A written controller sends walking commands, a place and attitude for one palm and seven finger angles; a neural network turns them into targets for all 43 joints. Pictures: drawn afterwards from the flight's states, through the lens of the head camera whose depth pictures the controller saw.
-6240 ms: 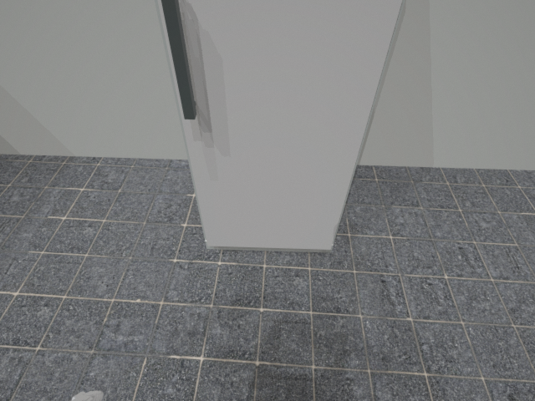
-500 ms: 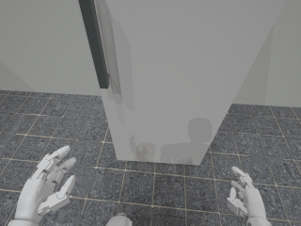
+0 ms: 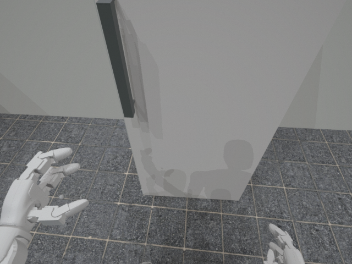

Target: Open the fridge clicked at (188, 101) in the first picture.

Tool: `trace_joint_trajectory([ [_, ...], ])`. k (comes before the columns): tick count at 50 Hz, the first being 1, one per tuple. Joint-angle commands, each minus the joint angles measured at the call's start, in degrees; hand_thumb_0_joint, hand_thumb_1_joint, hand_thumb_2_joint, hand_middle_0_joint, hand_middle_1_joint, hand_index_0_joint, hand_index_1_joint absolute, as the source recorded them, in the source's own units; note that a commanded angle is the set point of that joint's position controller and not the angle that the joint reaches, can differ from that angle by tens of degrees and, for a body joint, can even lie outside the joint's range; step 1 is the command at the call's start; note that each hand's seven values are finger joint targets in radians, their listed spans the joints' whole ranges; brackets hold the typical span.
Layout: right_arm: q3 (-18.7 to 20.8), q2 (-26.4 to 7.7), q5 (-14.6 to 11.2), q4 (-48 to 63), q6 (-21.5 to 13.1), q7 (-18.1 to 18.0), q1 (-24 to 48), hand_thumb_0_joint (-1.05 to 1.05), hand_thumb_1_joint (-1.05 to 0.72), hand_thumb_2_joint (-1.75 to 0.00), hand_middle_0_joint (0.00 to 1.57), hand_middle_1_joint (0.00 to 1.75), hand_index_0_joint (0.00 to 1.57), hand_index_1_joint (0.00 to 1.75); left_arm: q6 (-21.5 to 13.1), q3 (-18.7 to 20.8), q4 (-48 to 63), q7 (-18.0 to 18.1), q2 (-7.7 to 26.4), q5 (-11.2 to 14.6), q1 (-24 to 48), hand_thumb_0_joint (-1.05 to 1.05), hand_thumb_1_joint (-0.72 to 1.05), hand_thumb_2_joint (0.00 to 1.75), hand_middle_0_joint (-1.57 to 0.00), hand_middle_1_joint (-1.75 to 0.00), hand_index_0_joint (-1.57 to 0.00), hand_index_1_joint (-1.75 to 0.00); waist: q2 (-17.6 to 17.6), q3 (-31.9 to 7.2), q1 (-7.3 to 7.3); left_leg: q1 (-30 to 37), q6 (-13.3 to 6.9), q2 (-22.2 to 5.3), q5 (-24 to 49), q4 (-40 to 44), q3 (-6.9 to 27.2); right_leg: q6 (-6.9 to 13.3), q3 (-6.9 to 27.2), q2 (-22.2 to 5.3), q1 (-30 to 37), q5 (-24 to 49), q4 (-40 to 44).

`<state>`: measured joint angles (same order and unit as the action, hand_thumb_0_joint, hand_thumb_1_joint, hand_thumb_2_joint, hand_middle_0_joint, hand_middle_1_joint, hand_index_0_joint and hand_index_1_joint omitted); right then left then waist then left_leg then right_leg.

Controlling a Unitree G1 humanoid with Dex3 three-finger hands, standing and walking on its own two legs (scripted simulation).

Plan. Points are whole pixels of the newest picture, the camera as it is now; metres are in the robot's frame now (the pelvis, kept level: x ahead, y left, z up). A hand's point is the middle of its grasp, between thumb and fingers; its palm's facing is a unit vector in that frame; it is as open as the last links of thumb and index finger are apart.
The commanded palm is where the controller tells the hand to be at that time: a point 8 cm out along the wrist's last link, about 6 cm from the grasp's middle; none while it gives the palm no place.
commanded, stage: raise the hand to about handle height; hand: left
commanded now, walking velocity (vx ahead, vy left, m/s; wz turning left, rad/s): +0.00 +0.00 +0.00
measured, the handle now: (122, 64) +0.54 +0.18 +0.18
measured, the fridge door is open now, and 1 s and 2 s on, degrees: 0 0 0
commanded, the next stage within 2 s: move the hooked fingers beside the handle in 1.22 s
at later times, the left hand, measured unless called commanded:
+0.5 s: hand (32, 158) +0.25 +0.27 +0.18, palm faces +0.06 -1.00 -0.07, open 13.8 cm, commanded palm +0.22 +0.31 +0.18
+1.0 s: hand (33, 135) +0.27 +0.26 +0.21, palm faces +0.05 -1.00 -0.05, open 14.0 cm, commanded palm +0.24 +0.31 +0.22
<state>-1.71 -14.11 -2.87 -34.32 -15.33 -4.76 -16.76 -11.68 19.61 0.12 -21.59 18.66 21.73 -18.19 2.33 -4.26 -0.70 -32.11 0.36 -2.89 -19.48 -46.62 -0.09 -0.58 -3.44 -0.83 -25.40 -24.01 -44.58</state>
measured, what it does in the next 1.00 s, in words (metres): stands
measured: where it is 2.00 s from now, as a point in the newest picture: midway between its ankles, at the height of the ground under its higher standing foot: outside the picture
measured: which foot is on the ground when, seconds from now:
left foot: down 0.00-1.00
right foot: down 0.00-1.00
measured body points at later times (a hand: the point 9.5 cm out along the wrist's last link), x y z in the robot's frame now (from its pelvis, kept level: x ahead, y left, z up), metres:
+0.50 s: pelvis +0.00 +0.00 +0.02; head -0.01 -0.01 +0.47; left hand +0.24 +0.32 +0.18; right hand +0.20 -0.22 -0.04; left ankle +0.04 +0.12 -0.71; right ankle -0.01 -0.13 -0.71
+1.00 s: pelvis +0.00 -0.01 +0.03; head -0.02 -0.03 +0.48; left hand +0.27 +0.32 +0.21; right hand +0.19 -0.25 -0.04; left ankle +0.04 +0.12 -0.71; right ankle -0.01 -0.13 -0.71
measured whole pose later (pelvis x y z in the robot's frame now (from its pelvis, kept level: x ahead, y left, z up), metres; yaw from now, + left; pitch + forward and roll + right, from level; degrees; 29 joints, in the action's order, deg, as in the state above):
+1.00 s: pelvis +0.00 -0.01 +0.03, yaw +1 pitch -2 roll -1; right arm -3.9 -16.1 -5.2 -34.1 -12.8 -6.3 -13.7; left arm 8.5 27.0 -7.5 -26.8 26.5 21.1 5.3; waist 3.1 -1.6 -2.7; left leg -15.7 1.3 -2.6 -12.6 -30.4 -0.1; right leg 0.4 -3.9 -0.4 -9.5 -17.6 -29.4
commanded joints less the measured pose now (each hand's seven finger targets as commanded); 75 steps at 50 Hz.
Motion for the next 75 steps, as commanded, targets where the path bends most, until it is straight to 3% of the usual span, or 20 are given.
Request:
trace_joint_trajectory([
  [1,2.9,-7.7,-0.2,9.5,-4.3,-1.3,5.9,0.0,-0.9,-0.9,0.2,0.3,0.2,0.3,-2.7,5.7,13.0,-0.4,11.9,0.7,9.3,0.0,-0.15,0.45,-0.27,-0.98,-0.27,-0.98,2.3,-8.8,-0.81,12.9,-1.8,2.4,8.4,9.2,1.5,0.8,-0.1,2.0,0.5,10.6,9.1],
  [7,2.2,-7.8,-0.5,8.6,-4.2,-2.0,6.6,0.0,-0.9,-0.9,0.2,0.3,0.2,0.3,0.3,7.6,11.3,-0.8,14.1,1.3,14.5,0.0,-0.29,0.39,-0.29,-1.07,-0.29,-1.07,2.4,-5.9,-0.89,15.4,-1.6,2.4,8.3,12.3,2.0,1.0,-0.7,2.3,2.4,11.3,11.8],
  [11,1.6,-7.5,-0.7,9.0,-4.2,-2.2,7.4,0.0,-0.9,-0.9,0.2,0.3,0.2,0.3,3.5,7.8,11.6,-1.6,14.9,1.2,18.3,0.0,-0.38,0.35,-0.29,-1.12,-0.29,-1.12,5.1,-6.3,-1.48,18.3,-1.4,2.5,10.7,14.1,2.1,1.3,-1.1,2.3,5.2,14.1,13.0],
  [16,1.1,-7.7,-1.0,9.1,-3.6,-2.4,8.2,0.0,-0.9,-0.9,0.2,0.3,0.2,0.3,7.5,8.7,9.6,-2.4,16.8,1.1,22.8,0.0,-0.5,0.3,-0.3,-1.2,-0.3,-1.2,3.4,-4.4,-1.55,19.2,-1.5,2.5,9.3,16.2,2.2,1.1,-1.0,2.4,6.3,13.0,15.6],
  [19,0.6,-7.5,-1.1,9.2,-3.4,-2.5,8.6,0.0,-0.9,-0.9,0.2,0.3,0.2,0.3,9.0,9.5,10.1,-2.6,18.4,0.8,26.7,0.0,-0.5,0.3,-0.3,-1.2,-0.3,-1.2,4.7,-5.2,-1.84,21.0,-1.6,2.8,10.0,17.2,2.0,1.3,-0.7,2.3,7.9,13.5,16.9],
  [25,0.0,-7.5,-1.3,8.8,-2.8,-2.9,9.4,0.0,-0.9,-0.9,0.2,0.3,0.2,0.3,11.3,11.1,7.0,-3.4,21.2,0.8,32.6,0.0,-0.5,0.3,-0.3,-1.2,-0.3,-1.2,1.9,-4.7,-1.87,22.6,-1.8,3.0,9.7,18.9,2.2,1.2,-0.3,2.3,9.3,13.3,19.5],
  [29,-0.3,-7.3,-1.6,8.8,-2.4,-3.0,10.2,0.0,-0.9,-0.9,0.2,0.3,0.2,0.3,13.1,11.7,5.5,-4.4,23.1,0.6,36.9,0.0,-0.5,0.3,-0.3,-1.2,-0.3,-1.2,3.9,-5.1,-1.94,23.7,-1.9,3.3,9.7,19.5,1.9,1.2,0.4,1.9,10.2,13.3,20.8],
  [33,-0.4,-7.5,-1.9,8.7,-2.2,-2.9,10.7,0.0,-0.9,-0.9,0.2,0.3,0.2,0.3,14.5,12.7,3.7,-5.0,25.1,0.7,39.8,0.0,-0.5,0.3,-0.3,-1.2,-0.3,-1.2,1.8,-5.1,-2.22,24.1,-2.0,3.4,9.8,19.8,1.9,1.1,0.8,1.8,10.9,13.3,21.9],
  [36,-0.4,-7.4,-2.0,8.8,-2.1,-2.8,11.0,0.0,-0.9,-0.9,0.2,0.3,0.2,0.3,15.7,13.6,2.7,-5.4,26.4,0.7,42.4,0.0,-0.5,0.3,-0.3,-1.2,-0.3,-1.2,2.9,-5.7,-2.22,24.7,-2.0,3.6,10.6,19.9,1.7,1.0,1.1,1.5,11.5,15.0,22.0],
  [38,-0.1,-7.8,-2.1,8.8,-1.8,-2.3,10.5,0.0,-0.9,-0.9,0.2,0.3,0.2,0.3,17.0,12.9,-1.6,-6.1,24.5,1.1,38.2,0.0,-0.5,0.3,-0.3,-1.2,-0.3,-1.2,-0.3,-5.1,-2.68,23.5,-2.0,3.5,11.5,19.5,1.3,0.8,1.2,1.4,11.9,16.3,21.9],
  [40,0.1,-7.9,-2.4,9.2,-1.3,-2.0,10.7,0.0,-0.9,-0.9,0.2,0.3,0.2,0.3,18.0,11.9,-2.4,-6.8,23.6,1.1,37.5,0.0,-0.5,0.3,-0.3,-1.2,-0.3,-1.2,-0.5,-4.1,-2.47,22.7,-2.0,3.6,11.0,19.2,1.1,0.5,1.8,1.0,10.7,16.4,21.7],
  [45,0.3,-7.6,-2.2,10.4,-1.3,-1.9,11.2,0.0,-0.9,-0.9,0.2,0.3,0.2,0.3,16.4,13.6,5.7,-5.2,25.8,0.7,41.2,0.0,-0.5,0.3,-0.3,-1.2,-0.3,-1.2,2.6,-8.3,-2.68,25.6,-2.1,3.8,13.5,19.0,0.7,0.8,1.0,1.4,12.1,18.5,20.5],
  [53,0.3,-7.5,-2.1,9.4,-1.1,-2.5,10.7,0.0,-0.9,-0.9,0.2,0.3,0.2,0.3,16.3,13.6,3.9,-4.1,25.0,0.3,40.6,0.0,-0.5,0.3,-0.3,-1.2,-0.3,-1.2,2.4,-6.1,-2.49,25.6,-2.1,3.7,13.5,19.6,0.5,0.7,1.0,1.6,12.0,19.0,21.3],
  [55,0.2,-7.4,-2.1,9.6,-0.9,-2.7,11.0,0.0,-0.9,-0.9,0.2,0.3,0.2,0.3,16.7,12.7,5.4,-4.2,24.5,-0.2,42.0,0.0,-0.5,0.3,-0.3,-1.2,-0.3,-1.2,5.1,-6.7,-2.21,26.5,-2.0,3.7,13.8,19.9,0.6,0.9,0.7,1.6,11.9,19.4,21.0],
  [58,0.1,-7.4,-2.2,9.5,-0.8,-2.7,10.8,0.0,-0.9,-0.9,0.2,0.3,0.2,0.3,16.9,12.3,4.2,-4.5,23.9,0.3,40.7,0.0,-0.5,0.3,-0.3,-1.2,-0.3,-1.2,1.4,-6.0,-2.1,26.3,-2.1,3.6,13.8,19.9,0.8,0.8,0.5,1.9,11.9,19.4,21.5],
  [62,0.0,-7.4,-2.2,9.6,-0.4,-2.6,11.2,0.0,-0.9,-0.9,0.2,0.3,0.2,0.3,17.3,12.5,3.8,-4.9,24.1,0.2,41.2,0.0,-0.5,0.3,-0.3,-1.2,-0.3,-1.2,3.5,-6.1,-2.25,26.4,-1.9,3.6,13.6,20.4,1.1,1.0,0.1,1.9,11.6,19.1,21.1],
  [66,0.1,-7.4,-2.2,9.7,-0.2,-2.6,11.0,0.0,-0.9,-0.9,0.2,0.3,0.2,0.3,17.5,12.6,3.4,-4.7,24.1,0.2,40.8,0.0,-0.5,0.3,-0.3,-1.2,-0.3,-1.2,1.7,-6.2,-2.17,26.4,-1.9,3.6,13.0,20.7,1.2,0.9,0.0,2.0,11.5,18.3,21.4],
  [70,0.0,-7.4,-2.3,8.8,-0.1,-3.0,10.8,0.0,-0.9,-0.9,0.2,0.3,0.2,0.3,17.1,9.8,1.1,-4.0,22.5,-0.3,47.1,0.0,-0.5,0.3,-0.3,-1.2,-0.3,-1.2,1.7,-4.9,-0.86,26.4,-2.0,3.6,10.7,20.8,1.5,0.8,0.3,1.9,9.7,15.7,22.2],
  [73,0.0,-7.8,-2.3,8.1,0.3,-3.5,10.5,0.0,-0.9,-0.9,0.2,0.3,0.2,0.3,16.8,9.4,-2.0,-3.4,23.8,-1.4,50.6,0.0,-0.5,0.3,-0.3,-1.2,-0.3,-1.2,1.0,-4.6,-0.48,26.0,-2.1,3.5,9.4,20.7,1.5,0.8,0.5,2.0,9.1,13.2,22.7],
  [75,-0.2,-7.6,-2.2,8.1,0.2,-3.8,10.7,0.0,-0.9,-0.9,0.2,0.3,0.2,0.3,16.2,7.2,-2.4,-2.9,22.6,-2.2,55.5,0.0,-0.5,0.3,-0.3,-1.2,-0.3,-1.2,3.4,-5.2,0.01,26.4,-2.0,3.6,8.4,21.1,1.9,1.1,0.5,1.7,8.7,12.2,22.6],
])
